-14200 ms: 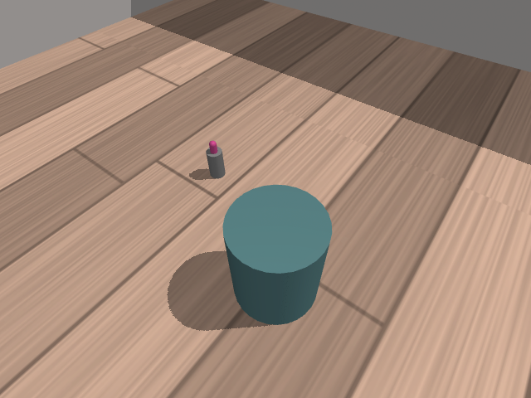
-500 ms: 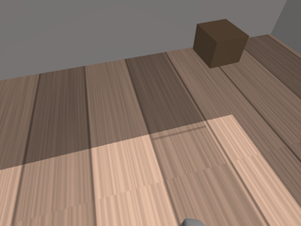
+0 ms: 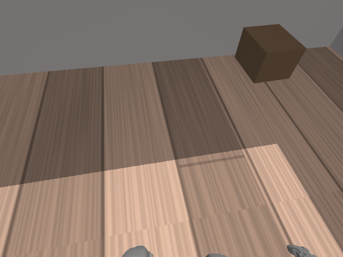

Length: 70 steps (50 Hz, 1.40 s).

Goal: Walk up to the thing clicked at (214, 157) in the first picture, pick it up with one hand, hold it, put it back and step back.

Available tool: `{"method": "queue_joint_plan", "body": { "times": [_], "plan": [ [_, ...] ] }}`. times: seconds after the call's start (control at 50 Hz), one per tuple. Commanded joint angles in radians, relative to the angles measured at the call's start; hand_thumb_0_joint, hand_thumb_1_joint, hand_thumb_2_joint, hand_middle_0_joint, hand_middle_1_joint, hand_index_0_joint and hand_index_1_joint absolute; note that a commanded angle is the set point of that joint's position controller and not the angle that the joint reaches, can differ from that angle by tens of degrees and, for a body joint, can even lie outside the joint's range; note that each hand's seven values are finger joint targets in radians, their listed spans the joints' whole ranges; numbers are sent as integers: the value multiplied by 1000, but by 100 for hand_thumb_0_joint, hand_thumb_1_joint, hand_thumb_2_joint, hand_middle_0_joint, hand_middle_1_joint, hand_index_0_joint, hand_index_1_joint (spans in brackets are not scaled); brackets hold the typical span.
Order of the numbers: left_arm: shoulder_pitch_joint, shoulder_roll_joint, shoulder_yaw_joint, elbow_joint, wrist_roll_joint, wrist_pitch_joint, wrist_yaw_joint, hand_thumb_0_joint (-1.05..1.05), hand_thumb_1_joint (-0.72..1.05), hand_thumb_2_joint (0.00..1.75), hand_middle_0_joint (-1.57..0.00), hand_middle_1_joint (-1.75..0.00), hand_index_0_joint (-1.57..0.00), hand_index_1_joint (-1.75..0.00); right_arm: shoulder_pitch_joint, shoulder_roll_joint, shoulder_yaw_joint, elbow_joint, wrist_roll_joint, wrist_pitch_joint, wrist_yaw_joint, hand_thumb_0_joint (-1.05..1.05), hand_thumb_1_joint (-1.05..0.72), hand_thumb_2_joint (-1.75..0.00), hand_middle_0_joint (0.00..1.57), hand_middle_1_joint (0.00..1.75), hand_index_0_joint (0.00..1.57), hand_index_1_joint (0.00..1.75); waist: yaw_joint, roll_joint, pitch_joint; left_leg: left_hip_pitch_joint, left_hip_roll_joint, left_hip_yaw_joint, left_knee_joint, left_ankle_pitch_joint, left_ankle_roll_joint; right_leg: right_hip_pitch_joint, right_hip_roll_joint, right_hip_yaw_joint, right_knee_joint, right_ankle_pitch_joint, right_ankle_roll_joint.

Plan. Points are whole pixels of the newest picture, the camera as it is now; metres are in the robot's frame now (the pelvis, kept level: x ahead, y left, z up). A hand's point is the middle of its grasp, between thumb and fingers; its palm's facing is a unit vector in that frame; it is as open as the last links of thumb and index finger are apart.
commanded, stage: walk up
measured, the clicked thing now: out of the picture -0.60 +1.27 -0.64
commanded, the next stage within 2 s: stand in 0.80 s
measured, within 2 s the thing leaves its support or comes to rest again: neither
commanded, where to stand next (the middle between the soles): +0.09 +0.00 m, yaw +1 degrees
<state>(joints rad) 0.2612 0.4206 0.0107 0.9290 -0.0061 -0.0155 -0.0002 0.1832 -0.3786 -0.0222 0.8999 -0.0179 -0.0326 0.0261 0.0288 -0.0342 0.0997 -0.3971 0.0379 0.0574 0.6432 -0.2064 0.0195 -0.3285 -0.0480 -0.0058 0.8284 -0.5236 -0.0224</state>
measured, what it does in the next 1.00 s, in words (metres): stands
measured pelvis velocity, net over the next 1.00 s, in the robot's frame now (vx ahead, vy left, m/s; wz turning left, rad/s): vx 0.05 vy -0.01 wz -0.03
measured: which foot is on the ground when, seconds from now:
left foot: down 0.00-1.00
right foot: down 0.00-1.00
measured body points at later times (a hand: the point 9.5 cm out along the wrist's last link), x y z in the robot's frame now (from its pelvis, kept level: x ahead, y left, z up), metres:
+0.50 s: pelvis +0.04 -0.01 +0.02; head +0.06 -0.01 +0.47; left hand +0.13 +0.30 -0.10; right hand +0.14 -0.31 -0.11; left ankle +0.09 +0.12 -0.72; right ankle +0.02 -0.14 -0.72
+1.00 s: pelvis +0.05 -0.01 +0.03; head +0.06 +0.00 +0.48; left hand +0.14 +0.29 -0.11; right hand +0.11 -0.31 -0.10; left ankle +0.09 +0.12 -0.72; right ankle +0.02 -0.14 -0.72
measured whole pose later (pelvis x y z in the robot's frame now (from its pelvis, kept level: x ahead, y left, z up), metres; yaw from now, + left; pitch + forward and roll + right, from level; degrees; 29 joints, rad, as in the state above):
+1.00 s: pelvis +0.05 -0.01 +0.03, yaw -2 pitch -2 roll +0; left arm 0.07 0.35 0.01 1.16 0.01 -0.01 -0.01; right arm 0.08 -0.35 0.00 1.17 -0.01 -0.01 0.01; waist -0.02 0.00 0.05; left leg -0.17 0.05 0.09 0.32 -0.12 -0.01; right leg -0.07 -0.03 -0.01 0.31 -0.20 0.03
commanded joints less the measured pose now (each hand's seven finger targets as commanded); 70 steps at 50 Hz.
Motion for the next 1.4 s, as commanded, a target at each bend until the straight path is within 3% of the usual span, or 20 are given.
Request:
{"method": "queue_joint_plan", "body": {
  "times": [0.0,0.04,0.06,0.08,0.1,0.12,0.16,0.26,0.32,0.44,0.56,0.74,0.84,0.88,0.96,1.08,1.38],
  "plan": [
    [112,176,52,22,2,-25,18,0,90,90,-20,-30,-20,-30,-66,-280,-70,-46,3,-13,-22,0,-90,-90,20,30,20,30,3,249,-144,112,211,-255,-230,-27,151,18,-9,-5,-148,109,-7],
    [95,165,56,53,14,-29,19,0,90,90,-20,-30,-20,-30,-79,-246,-51,-41,15,-1,-19,0,-90,-90,20,30,20,30,9,197,-142,32,187,-216,-196,-62,107,146,17,-20,-286,230,-6],
    [82,176,58,55,22,-32,23,0,90,90,-20,-30,-20,-30,-94,-217,-40,-39,21,3,-18,0,-90,-90,20,30,20,30,17,152,-134,-5,177,-199,-179,-103,75,166,-16,33,-341,268,-18],
    [8,220,60,33,27,-36,21,0,90,90,-20,-30,-20,-30,-88,-184,-31,-30,30,6,-16,0,-90,-90,20,30,20,30,-17,50,-100,11,113,-158,-171,-199,31,79,-86,159,-408,182,-43],
    [-73,233,55,23,26,-34,13,0,90,90,-20,-30,-20,-30,-91,-205,-39,-5,28,7,-17,0,-90,-90,20,30,20,30,-52,37,-59,123,79,-135,-180,-238,16,-71,-106,181,-415,94,-62],
    [-103,210,48,21,18,-33,9,0,90,90,-20,-30,-20,-30,-89,-219,-40,16,23,4,-18,0,-90,-90,20,30,20,30,-56,72,-57,167,97,-158,-207,-234,21,-87,-86,142,-399,101,-47],
    [-77,175,35,59,9,-38,10,0,90,90,-20,-30,-20,-30,-134,-223,-34,36,21,-5,-16,0,-90,-90,20,30,20,30,-26,87,-97,161,130,-183,-223,-145,37,15,-50,83,-385,230,-28],
    [-119,181,33,98,5,-43,12,0,90,90,-20,-30,-20,-30,-139,-209,-23,99,27,-12,-20,0,-90,-90,20,30,20,30,-35,29,-159,247,107,-105,-185,181,25,122,-81,88,-414,495,-17],
    [-148,173,32,112,2,-37,14,0,90,90,-20,-30,-20,-30,-148,-203,-24,129,27,-8,-23,0,-90,-90,20,30,20,30,-34,10,-179,288,110,-91,-196,248,25,151,-83,73,-433,540,-10],
    [-197,157,24,149,1,-22,13,0,90,90,-20,-30,-20,-30,-198,-192,-18,175,22,0,-23,0,-90,-90,20,30,20,30,-22,32,-142,299,117,-96,-279,197,10,158,-76,68,-499,455,2],
    [-236,155,28,167,6,-17,10,0,90,90,-20,-30,-20,-30,-194,-191,-17,206,19,-2,-25,0,-90,-90,20,30,20,30,-30,30,-173,329,114,-75,-296,243,1,214,-85,68,-531,513,4],
    [-260,149,31,178,14,-11,4,0,90,90,-20,-30,-20,-30,-186,-191,-18,221,12,-2,-25,0,-90,-90,20,30,20,30,-36,43,-113,297,110,-84,-363,78,-10,181,-74,79,-577,368,5],
    [-256,146,34,165,10,-19,6,0,90,90,-20,-30,-20,-30,-186,-186,-23,211,10,-4,-26,0,-90,-90,20,30,20,30,-39,36,-156,328,126,-89,-353,203,-17,215,-94,88,-574,448,11],
    [-249,147,35,165,10,-18,5,0,90,90,-20,-30,-20,-30,-184,-185,-23,211,9,-3,-27,0,-90,-90,20,30,20,30,-39,46,-145,324,121,-87,-362,159,-18,207,-93,89,-586,429,13],
    [-242,144,33,160,13,-17,7,0,90,90,-20,-30,-20,-30,-184,-176,-25,209,9,-2,-27,0,-90,-90,20,30,20,30,-41,30,-156,341,127,-88,-356,201,-17,199,-89,76,-577,444,14],
    [-230,138,32,156,12,-13,5,0,90,90,-20,-30,-20,-30,-169,-184,-27,210,7,0,-27,0,-90,-90,20,30,20,30,-45,49,-140,328,121,-83,-369,124,-15,186,-91,85,-587,395,10],
    [-205,139,31,145,14,-15,7,0,90,90,-20,-30,-20,-30,-165,-177,-26,202,9,0,-26,0,-90,-90,20,30,20,30,-41,42,-145,342,124,-87,-361,188,-7,198,-94,76,-587,428,15]
  ]
}}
